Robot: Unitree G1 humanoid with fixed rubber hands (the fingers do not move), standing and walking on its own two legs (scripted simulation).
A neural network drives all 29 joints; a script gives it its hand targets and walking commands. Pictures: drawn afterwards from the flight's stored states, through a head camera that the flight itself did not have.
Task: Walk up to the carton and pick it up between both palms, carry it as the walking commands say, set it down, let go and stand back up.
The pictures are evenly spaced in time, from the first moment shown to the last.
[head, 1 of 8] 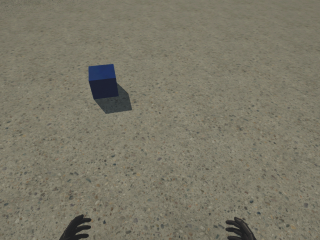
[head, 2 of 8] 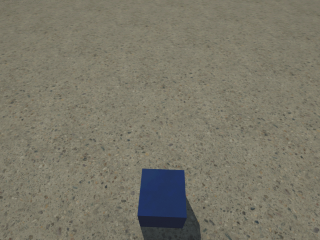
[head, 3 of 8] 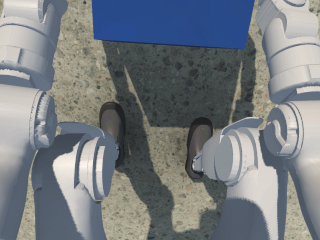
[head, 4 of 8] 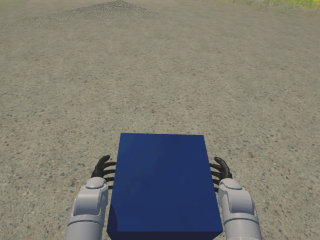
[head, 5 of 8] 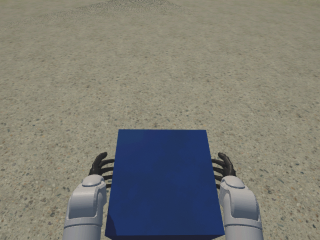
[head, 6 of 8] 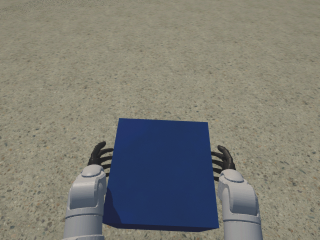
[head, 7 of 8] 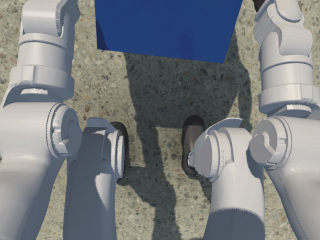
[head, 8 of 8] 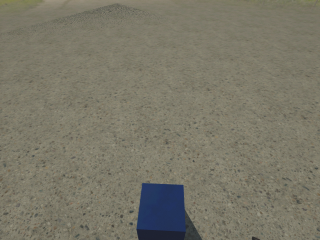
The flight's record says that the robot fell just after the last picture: no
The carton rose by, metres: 0.67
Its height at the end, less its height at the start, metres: +0.00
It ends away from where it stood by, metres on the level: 0.49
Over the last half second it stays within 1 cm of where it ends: yes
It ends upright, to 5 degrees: yes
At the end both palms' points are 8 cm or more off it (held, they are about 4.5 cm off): yes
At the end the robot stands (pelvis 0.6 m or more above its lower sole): yes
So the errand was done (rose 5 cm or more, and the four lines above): yes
